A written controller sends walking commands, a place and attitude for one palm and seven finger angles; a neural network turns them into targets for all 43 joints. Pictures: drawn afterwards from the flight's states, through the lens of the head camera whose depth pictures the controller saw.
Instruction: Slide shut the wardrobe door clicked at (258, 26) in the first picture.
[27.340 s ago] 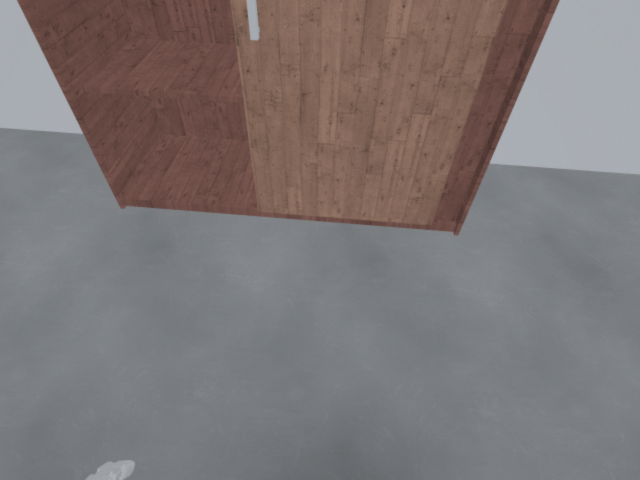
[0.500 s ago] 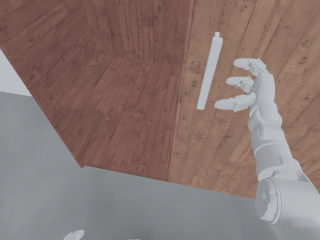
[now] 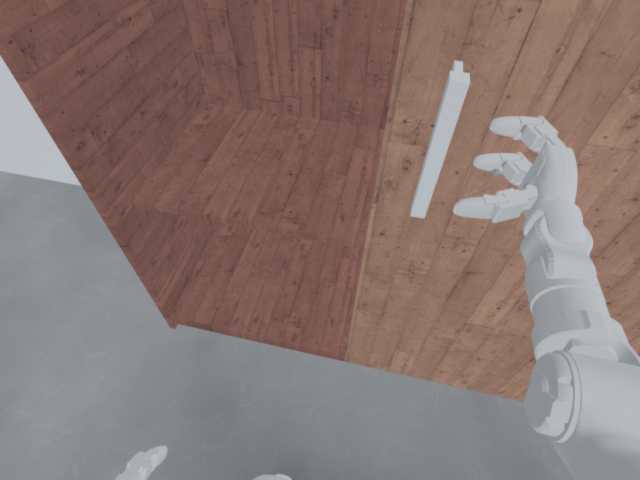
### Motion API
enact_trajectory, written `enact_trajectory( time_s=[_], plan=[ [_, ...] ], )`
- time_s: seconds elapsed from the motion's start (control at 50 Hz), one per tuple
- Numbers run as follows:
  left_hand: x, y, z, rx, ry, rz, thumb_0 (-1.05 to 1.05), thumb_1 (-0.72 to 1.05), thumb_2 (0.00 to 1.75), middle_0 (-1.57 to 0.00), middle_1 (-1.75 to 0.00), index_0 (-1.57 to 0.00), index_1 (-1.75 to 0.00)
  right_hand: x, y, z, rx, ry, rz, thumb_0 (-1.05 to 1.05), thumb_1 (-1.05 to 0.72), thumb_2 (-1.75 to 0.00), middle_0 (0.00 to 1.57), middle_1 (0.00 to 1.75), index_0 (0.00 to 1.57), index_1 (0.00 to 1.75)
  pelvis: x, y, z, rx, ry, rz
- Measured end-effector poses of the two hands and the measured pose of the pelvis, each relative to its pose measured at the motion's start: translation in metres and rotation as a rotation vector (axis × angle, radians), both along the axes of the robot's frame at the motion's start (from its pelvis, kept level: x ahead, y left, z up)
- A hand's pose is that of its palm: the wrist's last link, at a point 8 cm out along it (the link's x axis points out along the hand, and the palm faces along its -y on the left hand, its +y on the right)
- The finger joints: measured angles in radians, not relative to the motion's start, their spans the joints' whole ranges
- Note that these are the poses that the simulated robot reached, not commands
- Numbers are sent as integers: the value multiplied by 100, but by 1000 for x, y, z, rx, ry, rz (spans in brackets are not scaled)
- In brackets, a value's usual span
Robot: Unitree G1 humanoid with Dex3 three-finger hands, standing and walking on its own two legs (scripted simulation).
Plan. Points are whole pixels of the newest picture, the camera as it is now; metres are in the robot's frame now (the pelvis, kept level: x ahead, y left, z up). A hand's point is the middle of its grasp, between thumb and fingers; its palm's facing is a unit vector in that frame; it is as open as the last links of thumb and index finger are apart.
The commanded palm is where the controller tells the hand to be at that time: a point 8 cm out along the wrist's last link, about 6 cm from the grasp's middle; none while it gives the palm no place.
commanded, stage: move the hooked fingers beside the handle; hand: right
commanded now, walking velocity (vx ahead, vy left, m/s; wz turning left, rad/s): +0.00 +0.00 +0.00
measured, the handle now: (435, 147) +0.52 -0.06 +0.15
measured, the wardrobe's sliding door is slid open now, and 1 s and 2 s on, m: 0.58 0.61 0.61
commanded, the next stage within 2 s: feel for the door with the fingertips in 0.98 s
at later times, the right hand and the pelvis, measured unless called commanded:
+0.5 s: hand (519, 177) +0.47 -0.16 +0.16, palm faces +0.02 +1.00 +0.02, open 13.1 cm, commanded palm +0.46 -0.24 +0.15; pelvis +0.01 -0.01 +0.00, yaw +0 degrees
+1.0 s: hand (525, 177) +0.48 -0.16 +0.16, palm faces +0.05 +1.00 +0.01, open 13.3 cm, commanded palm +0.46 -0.23 +0.15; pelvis -0.01 -0.01 +0.00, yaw -2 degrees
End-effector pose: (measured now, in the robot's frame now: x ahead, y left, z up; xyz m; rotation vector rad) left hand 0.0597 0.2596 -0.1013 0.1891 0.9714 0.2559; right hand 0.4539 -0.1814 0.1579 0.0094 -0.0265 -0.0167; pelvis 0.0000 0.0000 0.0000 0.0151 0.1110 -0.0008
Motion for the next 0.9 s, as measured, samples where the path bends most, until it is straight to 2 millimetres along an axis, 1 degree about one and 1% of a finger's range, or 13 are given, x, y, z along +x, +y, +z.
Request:
enact_trajectory(
  time_s=[0.2, 0.34, 0.6, 0.72, 0.9],
  plan=[
    [-1, -1, 0, 3, 6, 22, 1, 90, 90, -20, -30, -20, -30, 0, -6, 0, 5, 0, 12, -2, 50, -30, 52, 123, 46, 123, 3, -2, 0, 2, -6, 10],
    [4, -5, 2, 6, -2, 15, 1, 90, 90, -20, -30, -20, -30, -1, -21, -1, 6, 5, -8, -2, 50, -30, 51, 123, 46, 123, 5, -5, 1, 4, -8, 6],
    [10, -12, 2, 14, 9, -35, 0, 90, 90, -20, -30, -21, -30, -1, -33, -1, 7, 5, -4, -2, 50, -30, 53, 123, 48, 123, 4, -10, -1, 11, 7, -20],
    [6, -13, 1, 12, 17, -50, 0, 90, 90, -20, -30, -21, -30, -1, -36, -1, 5, 8, -18, -2, 50, -30, 53, 123, 48, 123, 1, -10, -2, 12, 14, -30],
    [-7, -11, -3, 7, 40, -58, 0, 90, 90, -20, -30, -21, -30, -2, -36, -1, -2, 7, -31, -2, 50, -30, 50, 123, 45, 122, -4, -8, -4, 12, 21, -37]
  ],
)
